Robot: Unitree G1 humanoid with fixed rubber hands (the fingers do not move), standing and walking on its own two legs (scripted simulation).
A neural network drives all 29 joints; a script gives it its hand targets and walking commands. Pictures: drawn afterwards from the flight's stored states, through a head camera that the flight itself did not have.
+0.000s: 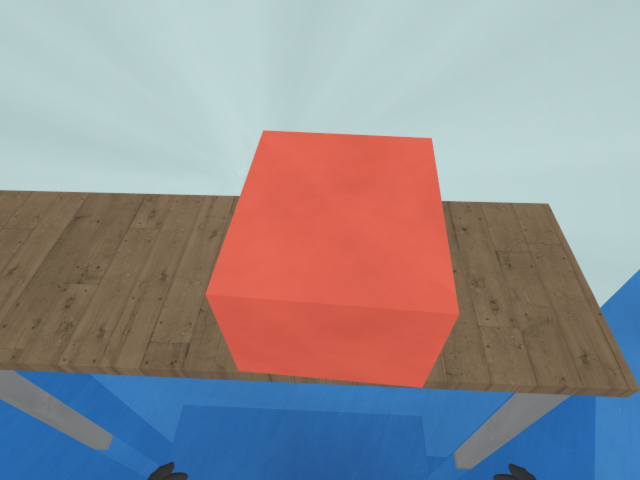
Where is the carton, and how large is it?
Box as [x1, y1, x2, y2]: [205, 130, 458, 387]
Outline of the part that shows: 263,130 205,294 238,369 247,371 421,387 458,315 458,308 431,138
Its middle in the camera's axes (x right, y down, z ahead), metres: +0.02 +0.02 +0.57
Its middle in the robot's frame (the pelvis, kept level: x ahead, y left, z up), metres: +0.41 +0.00 +0.04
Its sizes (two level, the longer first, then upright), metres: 0.306 0.261 0.200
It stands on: a table, 0.70 m high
